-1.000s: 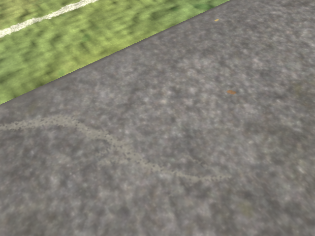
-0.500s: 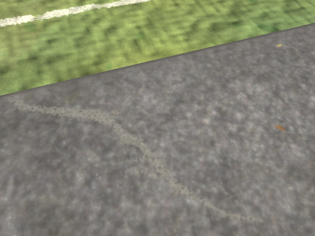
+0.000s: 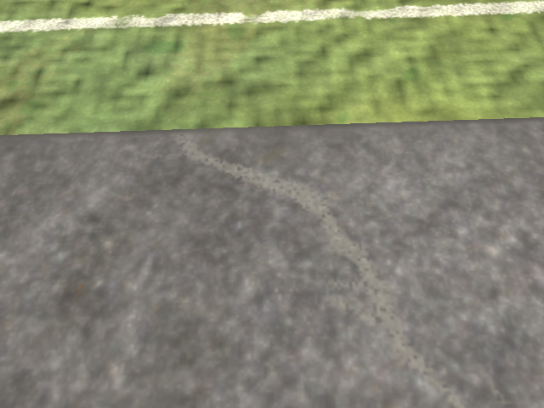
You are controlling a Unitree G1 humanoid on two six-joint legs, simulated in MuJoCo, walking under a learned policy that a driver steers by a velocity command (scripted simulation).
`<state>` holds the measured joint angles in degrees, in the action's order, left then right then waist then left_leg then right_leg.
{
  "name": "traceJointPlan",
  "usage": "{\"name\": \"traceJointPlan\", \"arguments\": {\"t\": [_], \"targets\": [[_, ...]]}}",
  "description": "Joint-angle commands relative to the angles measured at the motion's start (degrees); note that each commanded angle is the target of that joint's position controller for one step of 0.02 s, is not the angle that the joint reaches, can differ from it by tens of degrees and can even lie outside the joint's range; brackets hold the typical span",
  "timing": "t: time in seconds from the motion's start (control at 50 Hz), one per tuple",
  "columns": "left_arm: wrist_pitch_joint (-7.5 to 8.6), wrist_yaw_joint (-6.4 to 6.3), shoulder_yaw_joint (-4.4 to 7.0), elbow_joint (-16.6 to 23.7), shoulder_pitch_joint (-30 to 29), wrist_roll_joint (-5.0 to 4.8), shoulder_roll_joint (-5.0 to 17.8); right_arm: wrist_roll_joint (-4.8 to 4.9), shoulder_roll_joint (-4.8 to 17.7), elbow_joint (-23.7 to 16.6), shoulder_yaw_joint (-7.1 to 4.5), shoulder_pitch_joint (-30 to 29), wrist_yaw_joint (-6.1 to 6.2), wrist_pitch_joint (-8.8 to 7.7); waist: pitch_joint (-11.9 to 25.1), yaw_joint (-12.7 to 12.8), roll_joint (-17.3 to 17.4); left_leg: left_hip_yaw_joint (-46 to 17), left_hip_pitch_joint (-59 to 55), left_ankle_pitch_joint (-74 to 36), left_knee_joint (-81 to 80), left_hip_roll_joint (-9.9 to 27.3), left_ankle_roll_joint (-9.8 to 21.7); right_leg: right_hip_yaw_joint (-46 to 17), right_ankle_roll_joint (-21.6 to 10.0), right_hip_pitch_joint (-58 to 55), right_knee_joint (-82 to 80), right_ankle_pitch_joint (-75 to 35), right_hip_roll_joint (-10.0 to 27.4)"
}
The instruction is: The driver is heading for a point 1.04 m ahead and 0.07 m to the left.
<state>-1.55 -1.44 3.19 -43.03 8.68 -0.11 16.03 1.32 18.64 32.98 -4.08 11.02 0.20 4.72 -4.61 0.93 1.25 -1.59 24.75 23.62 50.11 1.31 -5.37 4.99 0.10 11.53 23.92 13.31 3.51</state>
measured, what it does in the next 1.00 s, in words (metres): walks ahead, turning left: left foot, then right foot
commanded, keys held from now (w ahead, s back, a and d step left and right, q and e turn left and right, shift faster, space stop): q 0.28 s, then w+q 0.12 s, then w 0.60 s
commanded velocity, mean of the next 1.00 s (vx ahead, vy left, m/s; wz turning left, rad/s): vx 0.25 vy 0.00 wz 0.37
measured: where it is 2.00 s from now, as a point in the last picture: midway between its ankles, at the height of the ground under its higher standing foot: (204, 267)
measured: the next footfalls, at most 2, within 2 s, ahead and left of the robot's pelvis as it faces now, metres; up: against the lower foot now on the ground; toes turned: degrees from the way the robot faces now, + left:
left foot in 0.10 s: +0.03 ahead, +0.14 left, +0.00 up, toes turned +5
right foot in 0.60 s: +0.14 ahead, -0.06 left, +0.00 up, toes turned +21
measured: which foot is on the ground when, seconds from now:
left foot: up 0.00-0.08, down 0.10-0.62, up 0.64-1.00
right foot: down 0.00-0.12, up 0.14-0.58, down 0.60-1.00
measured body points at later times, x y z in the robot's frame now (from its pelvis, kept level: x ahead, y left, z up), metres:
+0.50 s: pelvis +0.02 +0.05 +0.00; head +0.04 +0.08 +0.45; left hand +0.11 +0.37 -0.10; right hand +0.22 -0.19 -0.08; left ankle -0.01 +0.14 -0.74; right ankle +0.09 -0.09 -0.71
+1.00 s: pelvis +0.21 +0.10 -0.01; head +0.25 +0.11 +0.44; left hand +0.07 +0.35 -0.13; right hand +0.51 -0.01 -0.09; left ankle +0.32 +0.29 -0.72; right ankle +0.10 -0.07 -0.74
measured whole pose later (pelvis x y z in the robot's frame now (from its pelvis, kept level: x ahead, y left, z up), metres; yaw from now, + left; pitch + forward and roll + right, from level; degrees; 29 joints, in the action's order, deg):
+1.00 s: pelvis +0.21 +0.10 -0.01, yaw +20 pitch +2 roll +0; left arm 3.6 0.1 2.1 -47.9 27.0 -1.3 16.0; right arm 1.2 15.6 36.0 -1.1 2.2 -3.0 -4.7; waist -2.7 6.6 1.8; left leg -0.6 33.4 1.5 31.8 1.9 0.4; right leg -0.7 -0.1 -6.0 12.0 20.1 0.1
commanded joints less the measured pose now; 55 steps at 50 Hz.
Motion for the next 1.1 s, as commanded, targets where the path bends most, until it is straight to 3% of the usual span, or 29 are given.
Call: {"name": "traceJointPlan", "arguments": {"t": [0.02,0.08,0.1,0.12,0.14,0.16,0.18,0.2,0.22,0.28,0.34,0.38,0.52,0.58,0.6,0.62,0.64,0.66,0.68,0.76,0.82,0.88,0.92,0.98,1.02,1.04,1.06,1.08,1.1], "targets": [[0.85,0.5,3.69,3.1,-0.8,-0.77,13.1,-0.05,4.9,-5.7,-1.31,-2.6,-0.42,-0.72,7.8,1.2,-12.3,3.4,-1.8,-0.8,-7.6,0.0,1.6,-7.7,-12.1,-8.0,-4.2,-25.2,14.2],[1.26,0.86,3.77,2.9,-2.2,-2.29,13.0,-0.04,5.0,-4.3,-1.99,0.9,-0.97,-0.49,8.2,-1.7,-11.0,5.6,-10.4,-11.2,-23.0,-1.6,5.6,-4.8,-8.1,-5.7,1.5,-21.6,13.4],[1.48,1.04,3.24,1.8,0.6,-2.12,10.9,-0.2,6.5,-3.3,-2.72,3.0,-0.57,-0.59,8.9,-2.2,-7.0,3.9,-17.4,-18.5,-28.1,-2.2,7.5,-1.8,-4.5,-1.5,7.0,-16.5,11.0],[1.51,1.21,2.2,2.5,2.0,0.31,7.4,0.03,12.1,-3.5,-4.27,5.4,0.23,-0.85,10.0,-1.7,7.0,-10.7,-27.8,-38.4,-29.2,7.9,11.6,3.6,1.1,11.5,21.8,1.4,5.2],[1.56,0.78,1.56,6.2,-2.1,1.78,6.6,-1.86,16.9,-4.6,-4.82,5.6,-0.03,-1.99,11.3,-2.9,17.1,-28.7,-26.8,-48.1,-29.3,21.3,24.3,0.1,4.2,23.8,34.6,25.1,-2.7],[1.33,0.41,2.58,6.2,-4.9,0.83,9.7,-2.72,13.5,-4.4,-3.98,5.6,-0.73,-3.47,12.8,-5.5,8.9,-26.8,-24.5,-42.5,-31.0,20.7,26.7,-7.2,4.0,24.4,42.9,25.5,-1.9],[1.11,0.32,2.88,6.2,-4.9,-0.31,10.2,-2.41,11.9,-3.6,-3.23,3.0,-0.73,-4.44,9.8,-3.5,7.8,-21.5,-21.5,-38.0,-31.4,17.1,23.6,-8.6,3.0,24.5,44.2,20.8,-0.9],[0.93,-0.06,3.12,5.0,-3.4,-0.33,10.1,-1.31,10.5,-3.3,-2.99,0.0,-0.41,-4.68,8.2,-1.9,5.8,-18.0,-20.2,-33.0,-31.3,13.4,20.3,-9.0,2.8,24.3,42.4,16.1,-0.3],[0.78,-0.36,3.36,4.7,-2.8,0.22,10.7,-0.4,8.9,-3.4,-2.34,-1.9,-0.01,-4.47,7.4,-1.3,6.2,-16.9,-19.8,-33.2,-31.1,12.0,18.8,-9.3,3.2,24.3,40.9,12.8,-0.3],[1.03,0.24,3.17,4.2,-1.1,0.12,9.4,-0.83,8.5,-3.4,-1.74,-2.5,0.96,-3.88,9.4,-0.4,6.5,-15.5,-18.6,-35.8,-31.1,9.7,19.0,-8.6,4.5,20.5,40.8,7.3,-2.5],[1.61,0.96,2.76,5.1,-3.3,-0.4,8.4,-0.22,8.5,-2.0,-1.78,1.2,1.3,-4.01,8.6,-2.5,7.0,-19.8,-20.0,-7.1,-35.1,8.2,19.2,-8.7,4.4,21.6,29.9,4.4,-3.0],[2.6,1.57,2.67,6.1,-5.8,-0.71,8.4,-0.33,9.1,-1.5,-1.81,2.0,1.4,-4.39,5.6,-3.4,8.7,-23.7,-19.3,2.8,-37.1,8.5,19.5,-9.4,3.8,22.0,23.0,4.5,-3.4],[6.35,3.42,1.74,6.1,-5.5,-1.16,7.0,-0.51,8.9,1.2,-1.01,4.2,0.46,-5.68,4.3,-4.4,7.3,-26.1,-13.9,4.5,-35.8,8.1,19.1,-7.0,0.9,10.8,9.3,4.7,-4.1],[7.5,3.23,1.71,4.2,0.1,-1.08,6.4,-0.5,7.3,1.7,-0.06,2.7,0.05,-5.78,4.3,-0.3,5.3,-25.5,-7.8,5.6,-32.5,5.4,16.7,-5.2,-1.5,-1.4,0.6,-1.1,-4.6],[7.72,2.84,1.93,3.3,4.2,-0.91,7.1,-0.7,5.1,1.6,0.72,2.2,-0.06,-5.99,5.5,1.5,4.2,-24.1,-4.5,5.2,-28.7,3.6,14.8,-7.3,-2.6,-7.6,-0.4,-0.6,-2.2],[7.84,2.28,2.36,2.2,10.7,-0.28,9.5,-1.06,1.2,0.9,1.96,0.9,-0.19,-6.44,7.1,3.7,-2.0,-17.9,2.1,5.8,-15.8,-0.8,11.5,-16.7,-5.4,-14.9,-3.8,4.4,6.1],[7.84,2.6,3.79,0.8,14.6,0.71,15.6,0.2,0.6,-1.6,2.04,0.9,0.06,-7.51,6.3,2.8,-14.2,-8.5,14.0,8.8,-2.5,-7.6,8.8,-38.3,-13.6,-18.4,-11.7,18.0,15.9],[8.04,2.89,3.54,0.4,14.3,0.08,13.5,0.85,6.0,-1.1,0.59,-0.1,0.45,-8.18,1.0,3.1,-10.9,-9.0,21.4,10.5,6.9,-4.5,7.9,-44.3,-16.7,-16.1,-13.5,24.6,20.0],[8.19,2.65,2.53,0.9,12.7,-0.51,10.2,0.88,7.1,-0.1,0.07,0.1,0.2,-8.57,-1.3,2.2,-8.8,-9.8,23.8,5.3,10.5,-2.5,8.2,-40.2,-15.5,-15.6,-13.4,24.3,17.7],[7.53,2.12,1.14,1.8,10.8,-0.2,7.3,-0.71,3.8,0.6,0.54,-2.2,-1.18,-9.46,0.0,1.6,-7.3,-3.7,22.4,-8.3,9.0,2.2,6.5,-24.7,-11.6,-14.3,-14.9,3.2,10.3],[7.02,1.78,1.08,0.8,12.8,-0.6,7.9,-0.96,1.0,-0.6,1.48,-6.3,-1.46,-9.78,0.2,2.9,-7.4,0.1,19.8,-13.7,1.1,2.4,4.3,-17.3,-11.6,-12.0,-15.7,-10.7,7.8],[6.4,1.39,1.12,-0.4,15.0,-0.68,9.0,-0.63,-1.1,-1.7,2.48,-11.5,-2.18,-10.33,-0.4,4.8,-7.4,2.3,13.1,-21.1,-11.1,1.2,3.7,-12.4,-10.6,-8.7,-15.8,-14.4,6.2],[6.13,1.32,1.27,-1.0,16.8,-0.93,10.0,-0.18,-0.4,-1.9,2.31,-13.6,-2.83,-10.48,-0.8,5.3,-7.6,3.0,9.1,-24.1,-15.7,0.1,3.9,-12.2,-10.5,-8.1,-16.0,-14.7,7.4],[5.68,1.27,1.54,-1.8,17.2,-1.49,10.9,0.1,1.6,-2.2,1.61,-14.1,-3.5,-10.62,-1.1,3.3,-8.2,1.6,6.5,-23.2,-19.4,-0.1,6.4,-12.6,-9.3,-11.8,-14.5,-19.3,10.6],[5.16,1.07,1.93,-1.9,16.4,-1.41,12.0,-0.14,4.0,-1.2,0.49,-9.8,-3.26,-10.45,2.4,-0.3,-8.8,2.7,-0.8,-20.1,-20.5,-1.9,8.8,-11.0,-7.9,-14.4,-8.1,-35.0,10.7],[4.72,0.88,1.77,-1.9,15.9,-1.31,11.9,-0.27,5.9,0.8,-0.66,-2.8,-2.73,-10.15,7.1,-4.5,-8.1,4.0,-10.7,-20.2,-21.6,-3.4,10.7,-8.7,-6.7,-13.1,0.9,-43.8,8.8],[4.63,0.58,1.21,-1.2,15.7,-0.7,10.9,-0.31,8.2,3.0,-1.75,6.2,-2.0,-9.73,13.2,-8.8,-7.0,1.5,-25.0,-20.8,-20.3,-0.5,12.7,-7.4,-5.0,-5.6,12.9,-40.7,6.7],[5.19,0.86,-0.93,1.2,21.1,0.23,4.2,-2.16,14.4,4.0,-3.05,13.7,-1.35,-9.37,24.0,-8.0,6.5,-21.6,-48.6,-15.4,-19.9,16.3,20.0,-5.1,-1.4,15.2,36.7,-14.3,-0.6],[6.19,0.98,-1.62,0.1,23.2,-0.95,2.9,-1.56,11.4,4.6,-2.29,14.9,-1.67,-9.29,30.9,-7.6,14.5,-41.3,-50.5,-4.8,-30.5,22.8,23.9,-12.1,-0.7,23.4,47.9,18.4,-6.1]]}}
Keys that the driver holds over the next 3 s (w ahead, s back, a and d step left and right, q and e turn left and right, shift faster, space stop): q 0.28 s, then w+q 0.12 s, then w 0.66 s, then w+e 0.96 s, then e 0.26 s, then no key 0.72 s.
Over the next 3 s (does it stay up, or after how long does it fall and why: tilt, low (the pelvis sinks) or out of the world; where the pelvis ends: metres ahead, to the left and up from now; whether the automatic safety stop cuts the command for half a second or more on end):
stays up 0.94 0.22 -0.01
